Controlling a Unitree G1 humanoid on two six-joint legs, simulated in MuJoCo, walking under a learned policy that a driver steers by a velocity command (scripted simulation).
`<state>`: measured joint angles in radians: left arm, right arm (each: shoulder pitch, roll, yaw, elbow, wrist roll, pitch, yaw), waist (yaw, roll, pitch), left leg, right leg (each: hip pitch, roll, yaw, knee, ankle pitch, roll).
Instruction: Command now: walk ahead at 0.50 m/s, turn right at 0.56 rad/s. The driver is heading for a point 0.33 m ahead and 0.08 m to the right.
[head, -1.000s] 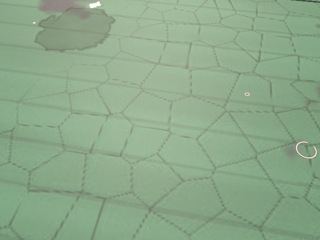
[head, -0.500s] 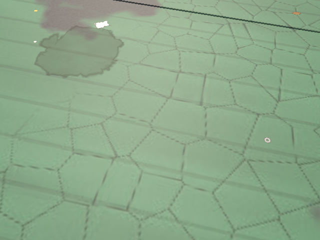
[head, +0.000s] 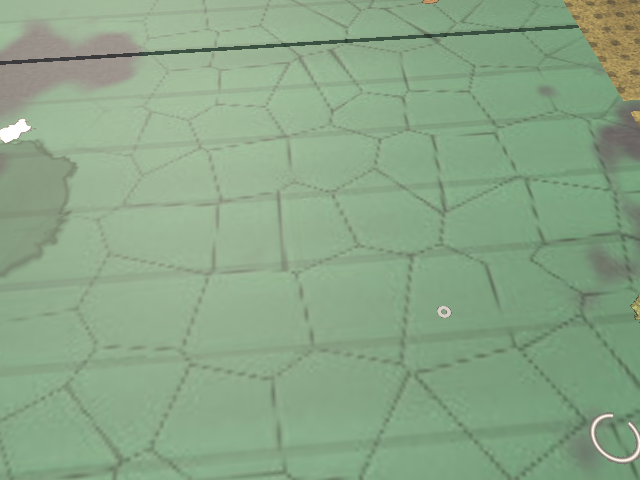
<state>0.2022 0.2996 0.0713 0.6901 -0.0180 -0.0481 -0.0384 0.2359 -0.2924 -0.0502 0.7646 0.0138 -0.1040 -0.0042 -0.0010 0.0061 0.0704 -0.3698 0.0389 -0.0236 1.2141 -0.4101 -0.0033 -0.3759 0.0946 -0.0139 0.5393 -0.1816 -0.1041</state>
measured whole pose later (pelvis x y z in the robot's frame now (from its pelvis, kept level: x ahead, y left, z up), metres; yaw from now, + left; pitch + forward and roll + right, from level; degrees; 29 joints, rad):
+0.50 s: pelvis +0.25 +0.05 +0.00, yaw -13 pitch +1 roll +0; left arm 0.26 0.30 0.05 0.73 -0.01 0.02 0.03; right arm 0.11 -0.24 -0.03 0.72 -0.02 -0.07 0.03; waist 0.01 -0.03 0.06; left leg -0.39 -0.03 0.01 0.48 -0.11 0.03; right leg -0.42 0.03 0.11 1.09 -0.53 0.06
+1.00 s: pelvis +0.32 +0.02 +0.00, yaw -13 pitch -1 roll +1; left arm 0.21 0.23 0.03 0.78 0.01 0.01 0.03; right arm 0.16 -0.25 -0.02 0.89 -0.01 -0.01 0.00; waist -0.01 0.00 0.03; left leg -0.24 0.00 0.01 0.53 -0.27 0.00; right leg -0.22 0.00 0.06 0.56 -0.32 0.01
